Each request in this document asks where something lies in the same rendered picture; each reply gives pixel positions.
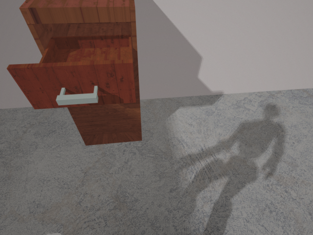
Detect drawer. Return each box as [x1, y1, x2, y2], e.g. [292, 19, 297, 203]
[7, 35, 136, 109]

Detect handle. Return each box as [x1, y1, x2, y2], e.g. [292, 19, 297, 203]
[56, 86, 98, 105]

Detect cabinet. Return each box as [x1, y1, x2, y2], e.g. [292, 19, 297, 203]
[19, 0, 142, 145]

